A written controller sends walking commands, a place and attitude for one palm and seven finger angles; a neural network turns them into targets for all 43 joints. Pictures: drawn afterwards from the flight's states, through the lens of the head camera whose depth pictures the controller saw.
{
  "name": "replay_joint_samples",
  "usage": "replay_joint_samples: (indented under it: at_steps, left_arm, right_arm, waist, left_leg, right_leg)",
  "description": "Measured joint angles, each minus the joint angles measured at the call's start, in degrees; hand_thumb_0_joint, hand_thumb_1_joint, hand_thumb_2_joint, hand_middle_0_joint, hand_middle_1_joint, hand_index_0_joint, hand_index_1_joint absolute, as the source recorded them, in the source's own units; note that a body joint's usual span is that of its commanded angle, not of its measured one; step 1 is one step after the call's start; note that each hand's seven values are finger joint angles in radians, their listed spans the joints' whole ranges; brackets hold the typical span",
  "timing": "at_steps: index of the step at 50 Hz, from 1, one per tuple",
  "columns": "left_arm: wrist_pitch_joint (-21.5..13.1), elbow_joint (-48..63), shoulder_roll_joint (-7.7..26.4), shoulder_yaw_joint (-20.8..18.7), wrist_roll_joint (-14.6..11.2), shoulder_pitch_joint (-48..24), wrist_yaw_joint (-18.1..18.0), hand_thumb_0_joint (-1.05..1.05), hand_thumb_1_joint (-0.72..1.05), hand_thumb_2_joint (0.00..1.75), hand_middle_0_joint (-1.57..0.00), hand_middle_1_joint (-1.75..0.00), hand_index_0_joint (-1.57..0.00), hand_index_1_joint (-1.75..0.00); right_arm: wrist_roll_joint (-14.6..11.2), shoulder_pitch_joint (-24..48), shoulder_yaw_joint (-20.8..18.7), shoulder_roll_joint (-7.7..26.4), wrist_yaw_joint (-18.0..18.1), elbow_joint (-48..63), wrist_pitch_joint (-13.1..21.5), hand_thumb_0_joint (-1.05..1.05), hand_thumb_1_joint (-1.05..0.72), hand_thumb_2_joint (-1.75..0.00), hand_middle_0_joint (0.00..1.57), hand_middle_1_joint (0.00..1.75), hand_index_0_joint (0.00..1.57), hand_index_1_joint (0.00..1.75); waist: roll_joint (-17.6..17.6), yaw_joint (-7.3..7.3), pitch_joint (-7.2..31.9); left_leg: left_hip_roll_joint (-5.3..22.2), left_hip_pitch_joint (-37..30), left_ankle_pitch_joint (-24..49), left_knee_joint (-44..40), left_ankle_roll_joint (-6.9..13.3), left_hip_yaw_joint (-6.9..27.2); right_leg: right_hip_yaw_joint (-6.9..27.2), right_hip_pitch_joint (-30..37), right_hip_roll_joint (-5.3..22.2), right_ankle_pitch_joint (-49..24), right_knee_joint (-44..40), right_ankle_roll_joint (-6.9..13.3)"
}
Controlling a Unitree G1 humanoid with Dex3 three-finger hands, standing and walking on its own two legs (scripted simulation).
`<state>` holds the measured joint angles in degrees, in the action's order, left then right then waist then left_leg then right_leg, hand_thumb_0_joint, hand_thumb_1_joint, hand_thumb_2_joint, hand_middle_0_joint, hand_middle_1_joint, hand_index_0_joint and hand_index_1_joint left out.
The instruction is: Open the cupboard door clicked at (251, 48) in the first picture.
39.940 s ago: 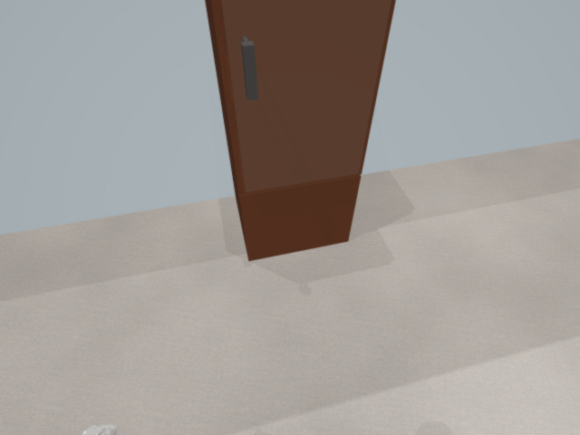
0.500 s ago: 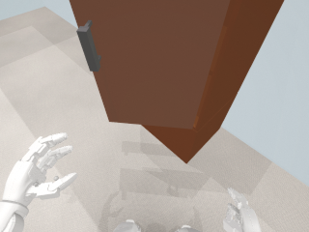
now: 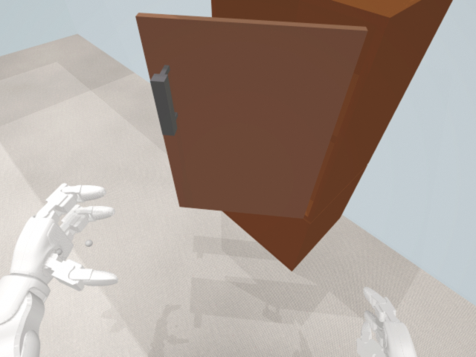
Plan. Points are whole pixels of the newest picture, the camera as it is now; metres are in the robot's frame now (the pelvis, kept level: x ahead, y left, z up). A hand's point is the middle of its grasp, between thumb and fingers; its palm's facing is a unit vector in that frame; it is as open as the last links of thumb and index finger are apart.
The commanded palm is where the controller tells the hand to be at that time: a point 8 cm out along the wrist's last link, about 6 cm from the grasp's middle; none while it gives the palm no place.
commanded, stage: raise the hand with hooked fingers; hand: left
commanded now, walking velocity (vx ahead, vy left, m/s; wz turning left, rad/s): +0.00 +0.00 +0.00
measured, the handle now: (167, 100) +0.58 +0.20 +0.12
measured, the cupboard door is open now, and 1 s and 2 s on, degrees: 39 39 39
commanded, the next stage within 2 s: move the hooked fingers beside the handle in 0.90 s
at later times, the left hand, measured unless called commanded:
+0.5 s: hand (60, 193) +0.30 +0.29 +0.15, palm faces +0.02 -1.00 -0.04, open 14.0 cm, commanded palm +0.26 +0.32 +0.14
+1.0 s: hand (81, 199) +0.29 +0.26 +0.14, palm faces +0.03 -1.00 -0.03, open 14.0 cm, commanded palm +0.27 +0.30 +0.14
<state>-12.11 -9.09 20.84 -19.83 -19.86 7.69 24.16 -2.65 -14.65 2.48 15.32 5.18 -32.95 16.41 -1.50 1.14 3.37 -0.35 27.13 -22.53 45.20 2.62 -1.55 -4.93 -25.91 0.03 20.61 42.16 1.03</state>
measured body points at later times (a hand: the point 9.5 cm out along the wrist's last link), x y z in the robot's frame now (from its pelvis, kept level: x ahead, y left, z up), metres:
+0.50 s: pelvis +0.00 +0.00 +0.02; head +0.00 +0.00 +0.47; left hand +0.29 +0.34 +0.15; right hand +0.17 -0.24 -0.06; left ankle +0.01 +0.09 -0.71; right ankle +0.01 -0.11 -0.71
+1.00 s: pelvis +0.00 -0.01 +0.02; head +0.01 -0.02 +0.47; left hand +0.29 +0.31 +0.14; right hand +0.17 -0.26 -0.06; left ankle +0.01 +0.09 -0.71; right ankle +0.01 -0.11 -0.71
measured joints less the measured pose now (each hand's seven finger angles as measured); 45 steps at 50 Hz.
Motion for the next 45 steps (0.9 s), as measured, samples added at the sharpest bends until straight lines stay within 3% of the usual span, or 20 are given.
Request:
replay_joint_samples:
  at_steps: [12, 27, 36, 45]
  left_arm:
    - [6.38, -4.75, 2.66, -2.53, 0.46, -8.46, 2.26, -0.01, -0.48, 0.31, -0.30, -1.18, -0.30, -1.19]
    - [9.86, -11.83, 6.23, -5.26, 0.23, -15.84, 4.89, -0.01, -0.50, 0.30, -0.30, -1.19, -0.30, -1.20]
    - [8.65, -10.72, 4.06, -5.25, 0.69, -13.74, 3.82, -0.01, -0.50, 0.30, -0.30, -1.20, -0.30, -1.20]
    - [8.07, -11.80, 4.01, -5.21, 0.60, -14.05, 3.85, -0.01, -0.50, 0.30, -0.30, -1.20, -0.30, -1.20]
  right_arm:
    - [-0.13, 0.88, 2.30, -1.05, 0.63, -0.66, -2.11, 0.01, -0.90, -0.90, 0.21, 0.30, 0.20, 0.30]
    - [-0.84, -1.21, 1.29, 0.90, 1.06, -1.52, -3.78, 0.01, -0.91, -0.90, 0.21, 0.30, 0.20, 0.30]
    - [-0.61, -1.44, 0.81, 0.85, 1.07, -1.48, -3.95, 0.01, -0.91, -0.90, 0.21, 0.30, 0.20, 0.30]
    - [-0.72, -0.62, 1.16, 0.35, 1.62, -1.89, -3.65, 0.01, -0.91, -0.90, 0.21, 0.30, 0.20, 0.30]
  waist:
    - [-0.54, 1.38, -0.75]
    - [-0.37, 0.13, -1.13]
    - [-0.15, 0.07, -1.36]
    - [-0.58, 0.14, -1.43]
  left_leg:
    - [-0.74, -4.42, 1.86, -4.34, 0.56, 0.08]
    - [-0.58, -7.51, 3.96, -8.78, 0.28, -0.41]
    - [-0.09, -7.91, 4.16, -9.30, -0.20, -0.67]
    - [0.29, -8.07, 4.25, -9.43, -0.77, -0.26]
  right_leg:
    - [-0.02, 4.69, 0.50, -1.94, -4.63, -0.64]
    - [0.55, 7.33, 0.14, -3.99, -8.61, -0.34]
    - [0.84, 7.34, -0.35, -4.07, -8.67, 0.16]
    - [0.46, 7.53, -0.75, -3.96, -8.70, 0.71]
